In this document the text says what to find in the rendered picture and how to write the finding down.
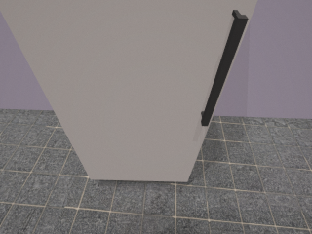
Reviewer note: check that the fridge door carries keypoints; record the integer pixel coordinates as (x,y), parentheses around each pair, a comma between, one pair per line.
(128,79)

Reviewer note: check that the handle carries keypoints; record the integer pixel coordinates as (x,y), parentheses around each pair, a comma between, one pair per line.
(235,35)

